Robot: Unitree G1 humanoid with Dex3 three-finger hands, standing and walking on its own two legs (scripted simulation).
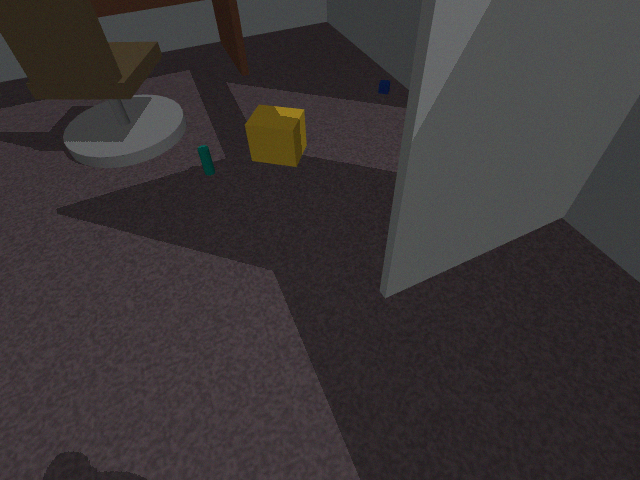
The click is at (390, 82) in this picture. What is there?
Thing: cube
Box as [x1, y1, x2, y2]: [378, 80, 389, 93]
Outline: 381,80 379,83 378,92 387,93 389,89 389,81
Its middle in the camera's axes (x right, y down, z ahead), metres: +0.41 -0.98 +2.51
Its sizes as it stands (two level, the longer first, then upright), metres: 0.063 0.063 0.063
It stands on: the floor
